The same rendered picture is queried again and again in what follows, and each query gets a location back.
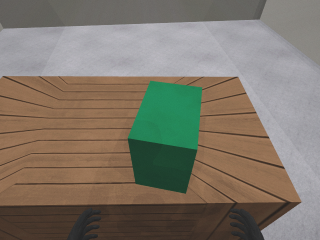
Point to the carton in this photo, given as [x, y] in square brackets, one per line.
[163, 140]

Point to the pedestal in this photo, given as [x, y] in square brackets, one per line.
[64, 149]

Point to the robot right hand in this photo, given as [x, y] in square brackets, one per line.
[250, 227]

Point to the robot left hand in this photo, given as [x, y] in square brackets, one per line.
[80, 228]

